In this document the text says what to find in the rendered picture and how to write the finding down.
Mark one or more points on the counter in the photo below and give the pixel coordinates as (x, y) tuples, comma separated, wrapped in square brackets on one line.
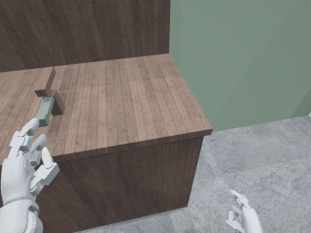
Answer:
[(125, 129)]

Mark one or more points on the robot left hand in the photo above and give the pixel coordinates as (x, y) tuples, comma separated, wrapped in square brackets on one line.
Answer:
[(18, 168)]

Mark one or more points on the tap lever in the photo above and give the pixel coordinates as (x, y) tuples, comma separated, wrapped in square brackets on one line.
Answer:
[(45, 111)]

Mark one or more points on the left robot forearm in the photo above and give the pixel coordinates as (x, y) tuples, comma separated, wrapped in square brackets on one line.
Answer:
[(20, 216)]

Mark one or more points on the robot right hand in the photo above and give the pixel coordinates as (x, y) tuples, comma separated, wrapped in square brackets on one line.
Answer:
[(248, 220)]

